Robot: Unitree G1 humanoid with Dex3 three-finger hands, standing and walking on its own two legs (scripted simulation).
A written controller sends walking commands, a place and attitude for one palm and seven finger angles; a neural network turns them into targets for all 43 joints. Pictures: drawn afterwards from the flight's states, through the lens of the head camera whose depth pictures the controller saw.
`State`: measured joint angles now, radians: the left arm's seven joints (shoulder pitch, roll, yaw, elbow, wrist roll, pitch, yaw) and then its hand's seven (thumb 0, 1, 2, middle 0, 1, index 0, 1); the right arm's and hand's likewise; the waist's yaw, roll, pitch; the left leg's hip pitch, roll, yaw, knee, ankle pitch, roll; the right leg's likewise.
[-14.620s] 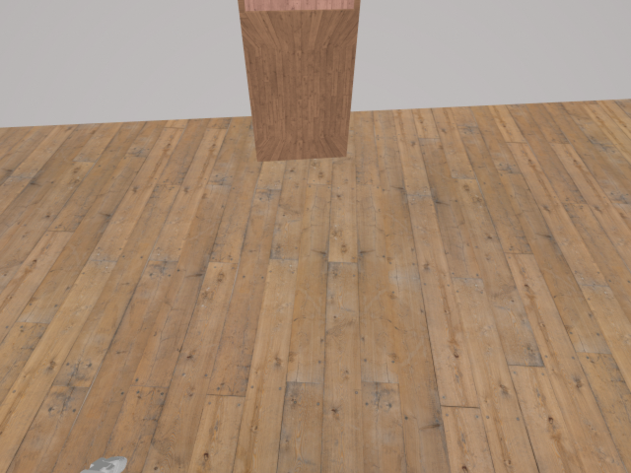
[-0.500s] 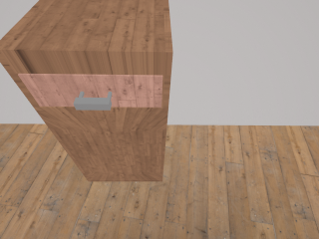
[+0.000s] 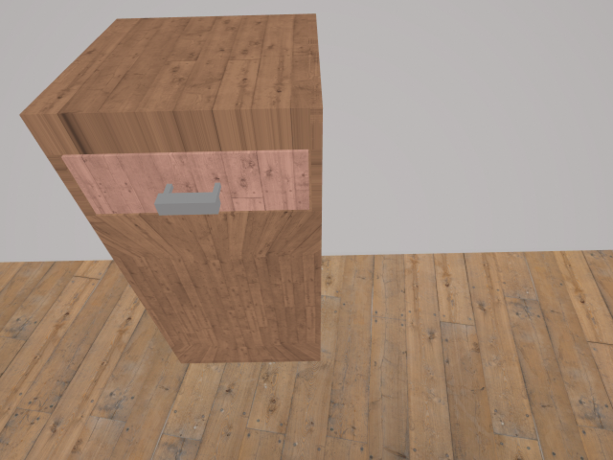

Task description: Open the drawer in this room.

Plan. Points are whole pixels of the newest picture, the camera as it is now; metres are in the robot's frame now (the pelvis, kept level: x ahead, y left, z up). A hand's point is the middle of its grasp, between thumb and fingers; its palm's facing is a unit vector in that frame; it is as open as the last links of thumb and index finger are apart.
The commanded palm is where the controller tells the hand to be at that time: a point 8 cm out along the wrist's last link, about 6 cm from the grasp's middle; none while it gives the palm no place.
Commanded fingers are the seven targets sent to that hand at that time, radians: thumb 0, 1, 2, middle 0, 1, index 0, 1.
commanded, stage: come to a stop and stand still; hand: left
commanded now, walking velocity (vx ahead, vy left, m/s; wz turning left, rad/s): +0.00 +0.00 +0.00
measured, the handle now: (190, 195) +0.54 +0.25 +0.03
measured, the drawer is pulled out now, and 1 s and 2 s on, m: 0.00 0.00 0.00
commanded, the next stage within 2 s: look again from close up in 0.16 s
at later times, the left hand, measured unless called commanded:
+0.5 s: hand out of the picture +0.01 +0.16 -0.17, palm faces +0.03 -0.98 -0.20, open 7.3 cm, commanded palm none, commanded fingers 0.00 0.90 0.90 -0.20 -0.30 -0.20 -0.30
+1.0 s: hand (169, 438) +0.17 +0.20 -0.06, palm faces -0.09 -0.70 -0.71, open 7.5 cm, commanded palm +0.14 +0.21 -0.03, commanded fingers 0.00 0.67 0.80 -0.22 -0.45 -0.22 -0.45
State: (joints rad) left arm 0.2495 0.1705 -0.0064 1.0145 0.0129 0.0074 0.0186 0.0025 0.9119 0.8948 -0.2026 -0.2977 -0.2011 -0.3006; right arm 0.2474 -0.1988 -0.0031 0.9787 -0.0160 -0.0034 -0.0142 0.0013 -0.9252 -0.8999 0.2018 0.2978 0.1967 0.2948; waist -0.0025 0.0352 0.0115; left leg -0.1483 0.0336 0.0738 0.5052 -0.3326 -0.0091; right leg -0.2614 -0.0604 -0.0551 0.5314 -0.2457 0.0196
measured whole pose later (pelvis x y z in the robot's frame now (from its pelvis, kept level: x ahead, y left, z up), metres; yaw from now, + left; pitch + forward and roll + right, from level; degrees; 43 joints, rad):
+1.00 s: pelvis +0.01 -0.01 -0.01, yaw +0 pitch +3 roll +1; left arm 0.41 0.25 -0.08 0.17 0.43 0.07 0.24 0.02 0.88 0.87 -0.21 -0.33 -0.21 -0.34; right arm 0.29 -0.25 -0.03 0.83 0.01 -0.23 -0.08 0.02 -0.92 -0.90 0.20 0.30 0.20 0.29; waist 0.02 0.05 -0.04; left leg -0.24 0.03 0.08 0.56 -0.36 -0.02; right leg -0.38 -0.07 -0.05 0.62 -0.29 0.01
